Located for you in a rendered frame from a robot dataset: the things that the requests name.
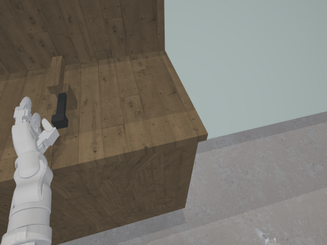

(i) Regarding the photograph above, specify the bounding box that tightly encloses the tap lever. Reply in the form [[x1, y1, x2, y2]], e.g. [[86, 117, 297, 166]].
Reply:
[[51, 93, 68, 129]]

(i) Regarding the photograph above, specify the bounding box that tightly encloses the robot right hand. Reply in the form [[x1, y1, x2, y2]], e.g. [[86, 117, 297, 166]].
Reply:
[[254, 226, 280, 245]]

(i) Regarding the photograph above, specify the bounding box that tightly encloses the robot left hand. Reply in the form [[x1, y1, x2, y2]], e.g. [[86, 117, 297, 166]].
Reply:
[[12, 96, 59, 157]]

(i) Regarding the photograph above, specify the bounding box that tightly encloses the robot left forearm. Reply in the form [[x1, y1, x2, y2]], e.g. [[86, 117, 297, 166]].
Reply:
[[1, 151, 53, 245]]

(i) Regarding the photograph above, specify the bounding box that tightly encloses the counter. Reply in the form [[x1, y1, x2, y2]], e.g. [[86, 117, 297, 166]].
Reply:
[[0, 0, 208, 245]]

